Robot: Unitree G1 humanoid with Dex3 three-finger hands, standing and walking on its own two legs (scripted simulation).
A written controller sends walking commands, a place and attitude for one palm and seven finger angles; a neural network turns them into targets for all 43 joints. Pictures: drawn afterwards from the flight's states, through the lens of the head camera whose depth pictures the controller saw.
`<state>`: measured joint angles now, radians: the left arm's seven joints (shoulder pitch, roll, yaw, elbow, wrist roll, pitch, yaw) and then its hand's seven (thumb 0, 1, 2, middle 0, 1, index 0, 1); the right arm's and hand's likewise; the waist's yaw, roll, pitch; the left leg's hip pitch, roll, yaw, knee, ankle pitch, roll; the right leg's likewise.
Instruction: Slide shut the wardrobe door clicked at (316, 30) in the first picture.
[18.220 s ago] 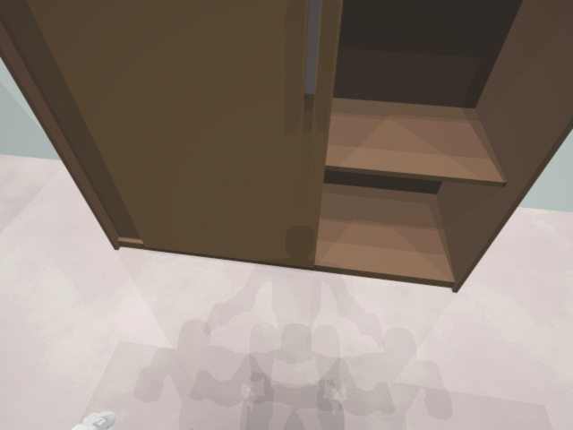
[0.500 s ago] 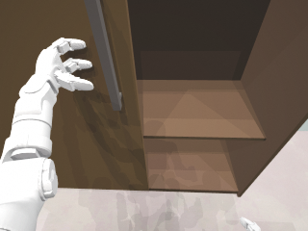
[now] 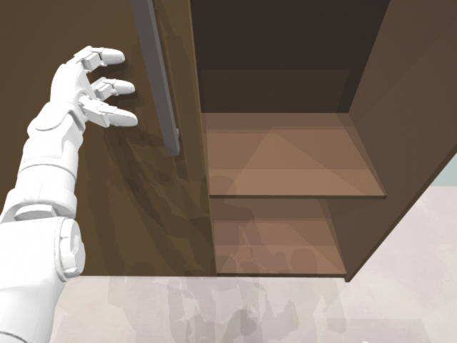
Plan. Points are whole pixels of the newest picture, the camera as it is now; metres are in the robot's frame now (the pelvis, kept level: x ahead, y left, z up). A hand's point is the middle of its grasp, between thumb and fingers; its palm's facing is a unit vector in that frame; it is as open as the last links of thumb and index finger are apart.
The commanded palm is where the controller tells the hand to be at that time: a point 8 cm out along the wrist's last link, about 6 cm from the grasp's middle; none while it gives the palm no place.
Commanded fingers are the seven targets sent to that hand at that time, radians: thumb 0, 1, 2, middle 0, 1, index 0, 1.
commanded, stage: move the hooked fingers beside the handle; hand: left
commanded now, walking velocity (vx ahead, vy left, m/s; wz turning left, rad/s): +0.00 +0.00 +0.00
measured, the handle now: (161, 79) +0.49 +0.12 +0.24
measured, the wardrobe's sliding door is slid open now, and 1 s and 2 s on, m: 0.57 0.57 0.56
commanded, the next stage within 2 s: feel for the door with the fingertips in 0.48 s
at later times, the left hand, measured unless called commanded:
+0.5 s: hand (115, 92) +0.45 +0.19 +0.23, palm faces +0.03 -1.00 -0.01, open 13.6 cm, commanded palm +0.44 +0.23 +0.21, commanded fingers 0.00 -0.50 0.30 -0.30 -1.20 -0.30 -1.20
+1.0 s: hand (123, 94) +0.45 +0.18 +0.23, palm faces +0.09 -1.00 -0.03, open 13.9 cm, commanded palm +0.44 +0.20 +0.21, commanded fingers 0.00 -0.50 0.30 -0.30 -1.20 -0.30 -1.20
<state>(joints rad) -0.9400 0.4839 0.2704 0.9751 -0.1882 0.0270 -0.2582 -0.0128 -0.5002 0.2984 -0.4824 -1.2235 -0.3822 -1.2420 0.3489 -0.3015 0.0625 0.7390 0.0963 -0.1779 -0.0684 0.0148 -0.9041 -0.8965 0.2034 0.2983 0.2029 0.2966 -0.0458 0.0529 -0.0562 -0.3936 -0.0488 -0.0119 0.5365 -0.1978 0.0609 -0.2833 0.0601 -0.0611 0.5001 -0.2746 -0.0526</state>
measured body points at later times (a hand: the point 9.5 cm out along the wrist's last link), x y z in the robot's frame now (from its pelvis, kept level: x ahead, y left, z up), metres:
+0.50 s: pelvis +0.00 +0.00 +0.00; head +0.01 +0.00 +0.45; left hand +0.45 +0.25 +0.23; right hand +0.10 -0.25 -0.11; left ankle +0.05 +0.08 -0.73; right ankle -0.01 -0.09 -0.73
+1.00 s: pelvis +0.01 +0.00 +0.00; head +0.02 -0.01 +0.45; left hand +0.44 +0.24 +0.23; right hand +0.14 -0.24 -0.11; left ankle +0.05 +0.08 -0.73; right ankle -0.01 -0.09 -0.73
